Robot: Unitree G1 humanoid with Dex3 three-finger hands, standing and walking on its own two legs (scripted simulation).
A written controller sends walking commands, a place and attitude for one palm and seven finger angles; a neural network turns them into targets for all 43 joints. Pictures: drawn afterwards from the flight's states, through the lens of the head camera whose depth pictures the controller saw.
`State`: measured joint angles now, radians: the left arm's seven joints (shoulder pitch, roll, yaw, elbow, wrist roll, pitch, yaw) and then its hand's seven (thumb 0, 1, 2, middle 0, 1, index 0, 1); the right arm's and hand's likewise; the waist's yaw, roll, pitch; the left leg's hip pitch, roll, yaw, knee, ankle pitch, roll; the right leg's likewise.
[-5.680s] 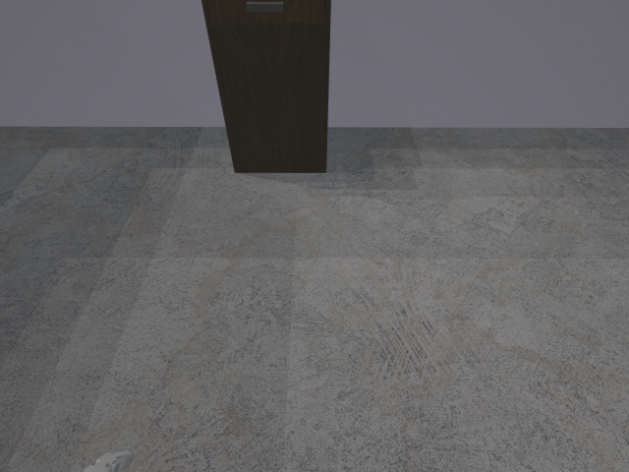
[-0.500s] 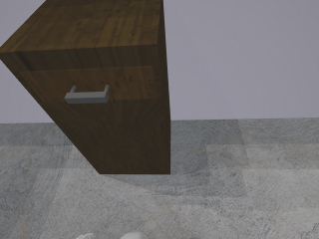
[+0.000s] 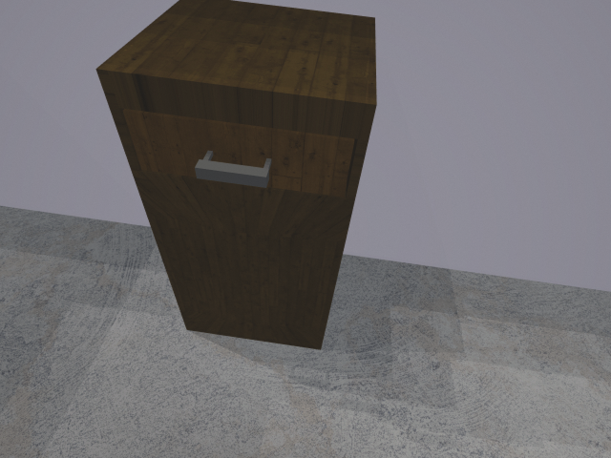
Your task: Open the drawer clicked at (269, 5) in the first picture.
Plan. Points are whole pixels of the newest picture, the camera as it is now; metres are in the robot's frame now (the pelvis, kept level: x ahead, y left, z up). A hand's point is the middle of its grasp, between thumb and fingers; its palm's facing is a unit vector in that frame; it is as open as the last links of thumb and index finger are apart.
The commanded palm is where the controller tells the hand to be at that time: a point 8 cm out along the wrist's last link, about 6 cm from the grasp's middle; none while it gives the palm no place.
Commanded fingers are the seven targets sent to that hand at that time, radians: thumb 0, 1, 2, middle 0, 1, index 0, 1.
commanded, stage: come to a stop and stand still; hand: left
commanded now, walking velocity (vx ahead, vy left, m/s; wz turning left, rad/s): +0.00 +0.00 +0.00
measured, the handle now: (235, 166) +0.61 +0.20 +0.03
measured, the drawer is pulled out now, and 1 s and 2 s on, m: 0.00 0.00 0.00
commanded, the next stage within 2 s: look again from close up in 0.32 s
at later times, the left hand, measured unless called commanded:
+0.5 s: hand out of the picture +0.01 +0.18 -0.18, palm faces -0.01 -0.98 -0.21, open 7.4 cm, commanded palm none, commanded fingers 0.00 0.90 0.90 -0.20 -0.30 -0.20 -0.30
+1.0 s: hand out of the picture -0.02 +0.20 -0.17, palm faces +0.01 -0.97 -0.24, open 7.4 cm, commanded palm none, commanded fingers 0.00 0.90 0.90 -0.20 -0.30 -0.20 -0.30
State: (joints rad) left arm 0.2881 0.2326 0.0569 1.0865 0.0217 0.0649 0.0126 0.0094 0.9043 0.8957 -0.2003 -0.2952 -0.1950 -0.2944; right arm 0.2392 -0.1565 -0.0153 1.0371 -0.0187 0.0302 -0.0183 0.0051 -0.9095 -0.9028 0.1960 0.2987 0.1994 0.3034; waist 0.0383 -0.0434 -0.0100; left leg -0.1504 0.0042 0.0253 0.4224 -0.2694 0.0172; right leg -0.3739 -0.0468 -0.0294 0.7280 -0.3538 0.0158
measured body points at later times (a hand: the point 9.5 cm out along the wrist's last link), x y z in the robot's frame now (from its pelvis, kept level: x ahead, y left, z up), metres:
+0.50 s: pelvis -0.01 +0.00 +0.00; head +0.00 +0.00 +0.45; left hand +0.02 +0.23 -0.16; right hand -0.03 -0.22 -0.16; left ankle -0.03 +0.11 -0.74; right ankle -0.03 -0.12 -0.74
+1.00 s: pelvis -0.05 +0.00 +0.00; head -0.08 +0.01 +0.45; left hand -0.02 +0.25 -0.15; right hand +0.00 -0.25 -0.15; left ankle -0.03 +0.11 -0.74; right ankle -0.03 -0.12 -0.74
